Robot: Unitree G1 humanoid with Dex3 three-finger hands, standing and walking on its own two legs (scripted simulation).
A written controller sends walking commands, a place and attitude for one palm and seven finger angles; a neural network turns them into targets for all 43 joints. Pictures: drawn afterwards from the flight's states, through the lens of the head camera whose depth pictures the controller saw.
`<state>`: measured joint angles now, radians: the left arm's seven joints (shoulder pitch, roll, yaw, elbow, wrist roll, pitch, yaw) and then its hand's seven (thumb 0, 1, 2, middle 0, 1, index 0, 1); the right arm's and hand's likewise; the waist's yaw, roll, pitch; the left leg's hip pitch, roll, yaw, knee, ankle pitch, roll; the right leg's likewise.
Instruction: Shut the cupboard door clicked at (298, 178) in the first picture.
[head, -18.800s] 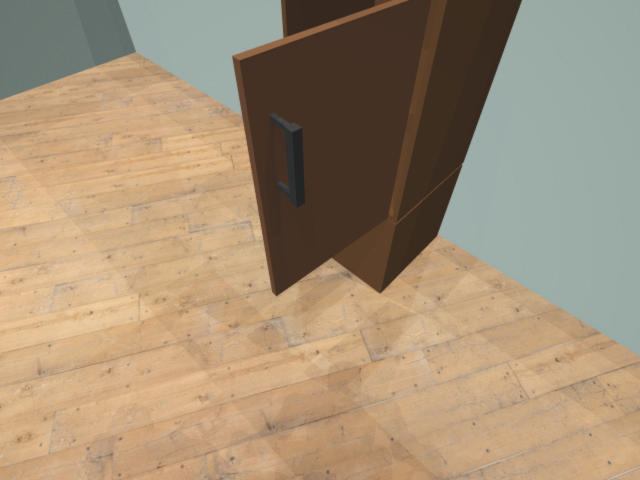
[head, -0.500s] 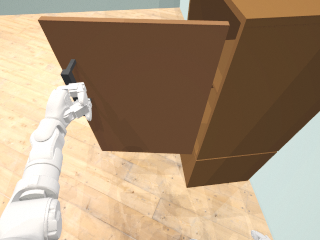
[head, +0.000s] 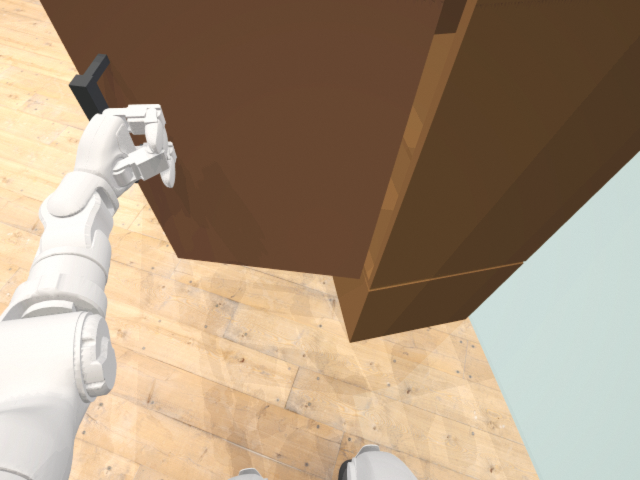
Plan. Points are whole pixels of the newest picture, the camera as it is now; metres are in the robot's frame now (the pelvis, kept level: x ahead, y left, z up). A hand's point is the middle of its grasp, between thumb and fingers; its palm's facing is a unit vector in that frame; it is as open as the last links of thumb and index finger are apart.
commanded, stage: push the door shut along its arc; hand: left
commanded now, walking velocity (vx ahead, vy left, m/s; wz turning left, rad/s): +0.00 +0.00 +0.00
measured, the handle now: (117, 124) +0.55 +0.22 +0.10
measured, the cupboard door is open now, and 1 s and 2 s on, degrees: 72 59 54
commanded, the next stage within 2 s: pull the fist back off the door in 0.84 s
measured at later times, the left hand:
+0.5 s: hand (195, 127) +0.53 +0.12 +0.11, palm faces -0.34 -0.94 +0.00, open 3.0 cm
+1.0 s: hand (220, 103) +0.57 +0.09 +0.12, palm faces -0.32 -0.94 +0.08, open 3.4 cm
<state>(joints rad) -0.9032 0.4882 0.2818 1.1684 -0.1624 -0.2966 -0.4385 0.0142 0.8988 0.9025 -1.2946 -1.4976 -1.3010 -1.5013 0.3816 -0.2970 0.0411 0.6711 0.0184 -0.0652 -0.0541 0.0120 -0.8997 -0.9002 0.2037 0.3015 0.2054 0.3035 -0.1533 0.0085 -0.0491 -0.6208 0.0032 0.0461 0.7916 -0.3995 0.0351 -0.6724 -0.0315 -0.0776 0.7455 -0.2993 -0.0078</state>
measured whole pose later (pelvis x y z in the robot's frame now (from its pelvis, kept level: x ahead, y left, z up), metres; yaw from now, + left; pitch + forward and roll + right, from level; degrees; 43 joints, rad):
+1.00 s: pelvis +0.00 +0.00 -0.02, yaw +0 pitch +22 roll -3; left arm -1.33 0.56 0.26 1.37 -0.12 -0.16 -0.42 0.02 0.98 1.00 -1.29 -1.50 -1.30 -1.50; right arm 0.40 -0.31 0.04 0.71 -0.02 -0.05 -0.05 0.01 -0.90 -0.90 0.20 0.30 0.21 0.30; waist -0.24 0.04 -0.05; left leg -0.88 0.03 0.01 0.95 -0.46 0.03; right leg -0.91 -0.01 -0.11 0.86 -0.34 -0.02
